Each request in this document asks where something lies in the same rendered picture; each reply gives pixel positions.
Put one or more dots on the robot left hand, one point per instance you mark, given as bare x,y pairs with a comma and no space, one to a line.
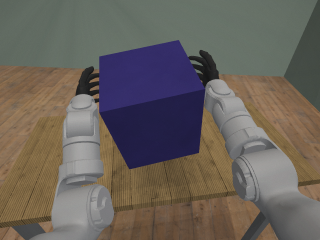
84,86

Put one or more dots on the carton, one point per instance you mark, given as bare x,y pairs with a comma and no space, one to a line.
151,100

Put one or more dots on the left robot forearm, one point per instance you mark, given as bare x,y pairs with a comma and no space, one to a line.
81,162

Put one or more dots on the robot right hand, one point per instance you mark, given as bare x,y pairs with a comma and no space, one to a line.
208,69

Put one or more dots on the right robot upper arm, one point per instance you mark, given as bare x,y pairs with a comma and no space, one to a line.
268,179

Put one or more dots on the left robot upper arm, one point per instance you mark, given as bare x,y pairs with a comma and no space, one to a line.
80,214

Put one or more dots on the table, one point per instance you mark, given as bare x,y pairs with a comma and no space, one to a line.
28,192

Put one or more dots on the right robot forearm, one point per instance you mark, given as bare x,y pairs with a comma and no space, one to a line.
241,134

